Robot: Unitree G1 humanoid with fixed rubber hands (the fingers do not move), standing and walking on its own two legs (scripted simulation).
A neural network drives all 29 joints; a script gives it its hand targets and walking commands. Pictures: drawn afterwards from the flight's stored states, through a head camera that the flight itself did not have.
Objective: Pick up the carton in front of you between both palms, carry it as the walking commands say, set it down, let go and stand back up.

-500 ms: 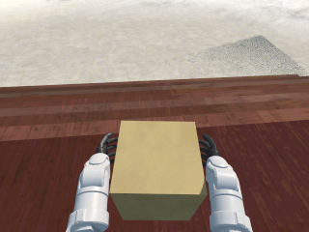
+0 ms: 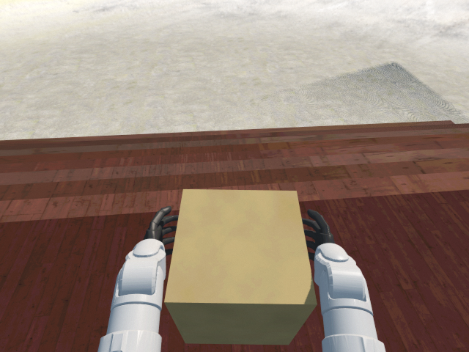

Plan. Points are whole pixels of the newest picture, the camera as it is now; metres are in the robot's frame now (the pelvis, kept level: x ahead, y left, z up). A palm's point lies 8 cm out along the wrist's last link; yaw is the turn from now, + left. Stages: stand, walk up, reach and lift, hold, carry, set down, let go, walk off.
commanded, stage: hold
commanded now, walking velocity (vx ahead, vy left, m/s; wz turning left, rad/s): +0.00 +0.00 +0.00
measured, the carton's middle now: (238, 270) +0.28 +0.00 -0.03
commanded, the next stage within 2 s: carry in 0.36 s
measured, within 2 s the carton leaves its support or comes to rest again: neither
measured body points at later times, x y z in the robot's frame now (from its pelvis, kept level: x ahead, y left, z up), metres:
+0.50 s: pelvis +0.00 +0.00 -0.01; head -0.05 +0.00 +0.44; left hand +0.30 +0.15 +0.05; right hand +0.30 -0.15 +0.05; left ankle +0.01 +0.13 -0.74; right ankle +0.01 -0.12 -0.74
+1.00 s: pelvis +0.20 +0.00 -0.01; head +0.19 +0.00 +0.44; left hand +0.48 +0.14 +0.07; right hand +0.47 -0.16 +0.07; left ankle +0.14 +0.08 -0.75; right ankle +0.08 -0.10 -0.68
